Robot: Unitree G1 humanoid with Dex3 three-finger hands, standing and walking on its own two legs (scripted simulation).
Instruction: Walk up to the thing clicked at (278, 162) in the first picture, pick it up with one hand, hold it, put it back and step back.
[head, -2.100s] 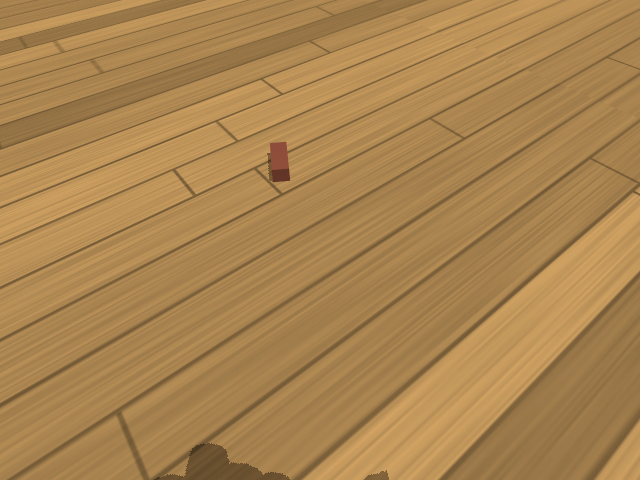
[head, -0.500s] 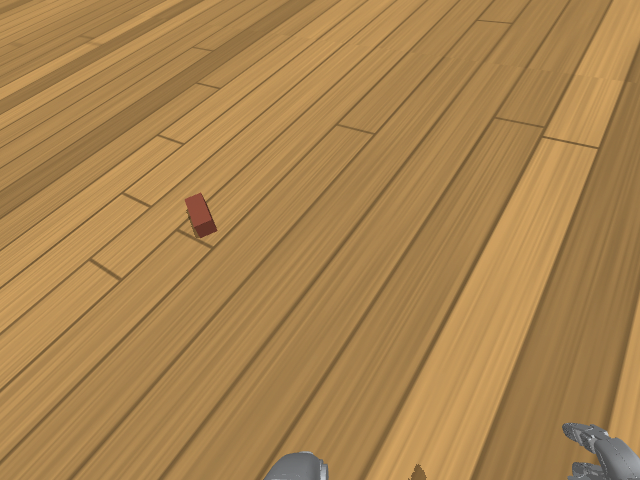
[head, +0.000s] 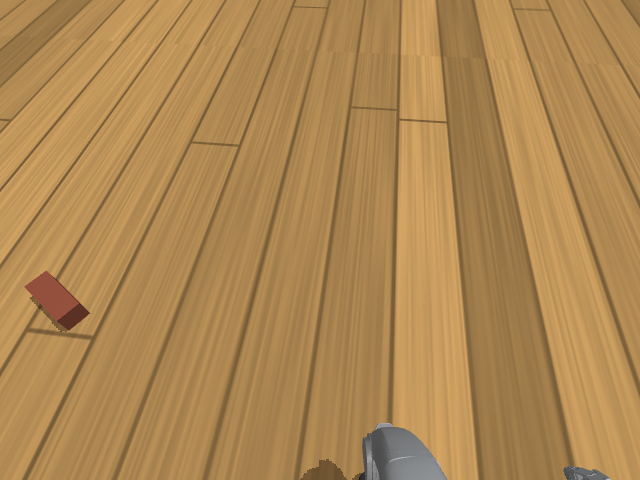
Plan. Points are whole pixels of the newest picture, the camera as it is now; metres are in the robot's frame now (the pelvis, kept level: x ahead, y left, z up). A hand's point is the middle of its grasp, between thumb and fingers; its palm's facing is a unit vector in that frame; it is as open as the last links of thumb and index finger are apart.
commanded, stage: walk up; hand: left
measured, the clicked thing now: (57, 299) +0.86 +0.83 -0.72
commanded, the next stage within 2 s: none
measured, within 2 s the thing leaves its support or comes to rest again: neither
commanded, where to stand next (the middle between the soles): +0.44 +0.95 m, yaw -48 degrees
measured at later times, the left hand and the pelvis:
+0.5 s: hand out of the picture +0.28 +0.53 -0.14, palm faces -0.21 -0.75 -0.63, open 7.3 cm; pelvis +0.17 +0.21 -0.04, yaw -12 degrees
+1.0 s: hand out of the picture +0.43 +0.68 -0.12, palm faces -0.35 -0.68 -0.64, open 7.3 cm; pelvis +0.26 +0.40 -0.04, yaw -24 degrees
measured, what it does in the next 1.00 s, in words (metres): steps to the left, turning right: right foot, then left foot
